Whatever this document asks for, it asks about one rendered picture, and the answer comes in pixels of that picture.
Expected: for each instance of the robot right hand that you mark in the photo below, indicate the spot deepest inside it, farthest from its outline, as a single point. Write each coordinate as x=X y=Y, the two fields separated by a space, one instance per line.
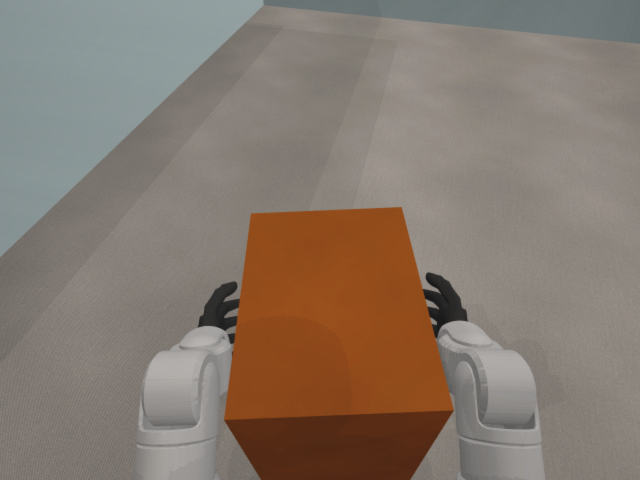
x=448 y=302

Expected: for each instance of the robot left hand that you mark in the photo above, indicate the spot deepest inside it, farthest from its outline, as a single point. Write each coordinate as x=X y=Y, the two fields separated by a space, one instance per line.
x=215 y=309

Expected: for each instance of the left robot forearm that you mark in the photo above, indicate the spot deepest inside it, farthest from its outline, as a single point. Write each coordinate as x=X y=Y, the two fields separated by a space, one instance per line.
x=178 y=416

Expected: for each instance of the carton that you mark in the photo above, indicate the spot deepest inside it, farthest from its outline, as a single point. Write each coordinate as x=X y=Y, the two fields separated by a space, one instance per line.
x=335 y=373

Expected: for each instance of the right robot forearm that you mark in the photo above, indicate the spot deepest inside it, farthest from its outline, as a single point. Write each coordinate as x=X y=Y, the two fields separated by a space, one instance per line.
x=496 y=407

